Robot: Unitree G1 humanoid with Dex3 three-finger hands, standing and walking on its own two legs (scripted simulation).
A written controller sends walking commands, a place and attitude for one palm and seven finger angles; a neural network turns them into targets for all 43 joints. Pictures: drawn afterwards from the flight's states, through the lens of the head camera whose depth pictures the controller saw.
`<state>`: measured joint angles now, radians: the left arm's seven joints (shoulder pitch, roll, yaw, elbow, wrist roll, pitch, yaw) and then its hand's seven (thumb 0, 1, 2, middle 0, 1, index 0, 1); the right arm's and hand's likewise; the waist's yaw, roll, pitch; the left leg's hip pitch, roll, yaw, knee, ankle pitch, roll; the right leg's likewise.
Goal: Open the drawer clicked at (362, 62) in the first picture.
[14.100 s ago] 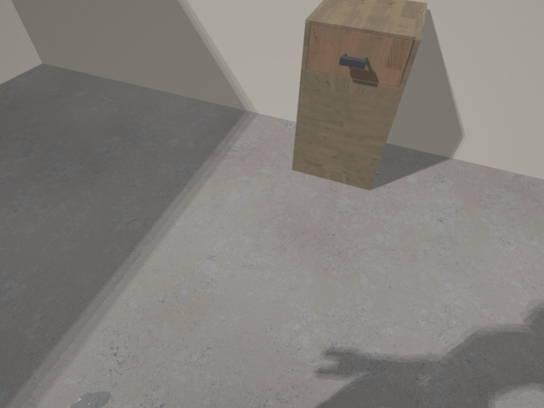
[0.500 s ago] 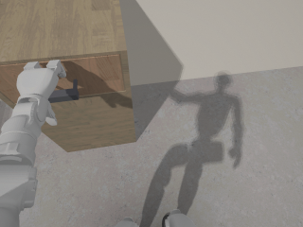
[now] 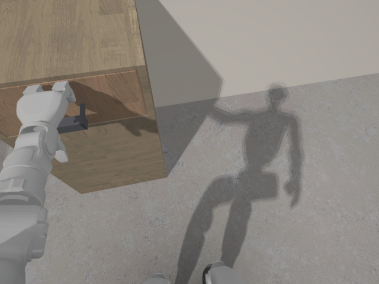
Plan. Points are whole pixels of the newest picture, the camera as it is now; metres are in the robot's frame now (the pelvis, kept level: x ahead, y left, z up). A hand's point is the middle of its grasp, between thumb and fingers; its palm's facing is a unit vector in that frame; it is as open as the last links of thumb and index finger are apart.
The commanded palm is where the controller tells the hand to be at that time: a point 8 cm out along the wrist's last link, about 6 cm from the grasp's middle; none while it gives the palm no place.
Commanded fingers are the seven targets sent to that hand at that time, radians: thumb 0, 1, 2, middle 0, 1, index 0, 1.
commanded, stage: lower the fingers behind the handle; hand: left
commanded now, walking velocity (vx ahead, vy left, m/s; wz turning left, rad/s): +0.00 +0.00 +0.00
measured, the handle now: (65, 117) +0.51 +0.30 -0.04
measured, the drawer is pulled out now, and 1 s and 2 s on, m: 0.00 0.00 0.00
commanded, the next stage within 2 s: lift the fingers back up to retry in 1.46 s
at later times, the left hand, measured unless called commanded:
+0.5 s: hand (59, 135) +0.45 +0.29 -0.03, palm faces -0.10 -0.04 -0.99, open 13.8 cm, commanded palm +0.44 +0.29 +0.03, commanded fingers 0.00 -0.50 0.30 -0.30 -1.20 -0.30 -1.20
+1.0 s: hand (59, 133) +0.46 +0.30 -0.03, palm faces -0.06 +0.00 -1.00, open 13.8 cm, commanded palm +0.44 +0.29 -0.01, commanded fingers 0.00 -0.50 0.30 -0.30 -1.20 -0.30 -1.20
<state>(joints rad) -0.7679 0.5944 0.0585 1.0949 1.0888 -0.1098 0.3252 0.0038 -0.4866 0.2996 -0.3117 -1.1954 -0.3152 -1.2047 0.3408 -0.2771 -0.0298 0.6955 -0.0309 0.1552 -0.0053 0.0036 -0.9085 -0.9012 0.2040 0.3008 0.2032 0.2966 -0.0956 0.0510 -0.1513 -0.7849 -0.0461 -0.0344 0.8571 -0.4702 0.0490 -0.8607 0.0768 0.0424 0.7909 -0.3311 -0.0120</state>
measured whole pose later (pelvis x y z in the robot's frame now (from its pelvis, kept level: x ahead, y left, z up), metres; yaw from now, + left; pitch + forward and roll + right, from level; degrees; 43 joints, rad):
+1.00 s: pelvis -0.03 +0.00 -0.04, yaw +0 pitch +28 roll -3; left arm -0.88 0.65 0.05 1.17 1.10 -0.11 0.38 0.00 -0.49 0.30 -0.30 -1.31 -0.32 -1.20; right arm 0.33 -0.28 0.00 0.70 -0.04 0.11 -0.01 0.00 -0.91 -0.90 0.20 0.30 0.20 0.30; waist -0.12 0.05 -0.17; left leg -1.06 -0.06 -0.04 1.11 -0.53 0.05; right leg -1.12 0.07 0.02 1.01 -0.38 0.00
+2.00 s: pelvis -0.03 +0.00 -0.02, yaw +1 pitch +26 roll -3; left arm -0.84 0.67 0.08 1.08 1.07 -0.14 0.30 0.00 -0.49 0.30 -0.31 -1.21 -0.32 -1.20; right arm 0.36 -0.28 -0.01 0.71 -0.02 0.10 -0.03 0.00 -0.91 -0.90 0.20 0.30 0.20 0.30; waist -0.13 0.05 -0.15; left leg -0.97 -0.05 -0.05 1.02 -0.50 0.05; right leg -1.02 0.07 0.01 0.91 -0.35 -0.01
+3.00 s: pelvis -0.01 +0.00 +0.00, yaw +1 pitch +21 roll -2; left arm -0.75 0.61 0.07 1.07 1.10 -0.14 0.33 0.00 -0.49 0.30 -0.31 -1.20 -0.32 -1.21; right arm 0.32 -0.28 -0.03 0.71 -0.03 0.14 -0.01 0.00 -0.91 -0.90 0.20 0.30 0.20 0.30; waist -0.09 0.04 -0.14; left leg -0.78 -0.05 -0.03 0.86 -0.46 0.05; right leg -0.85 0.07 0.03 0.79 -0.32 -0.01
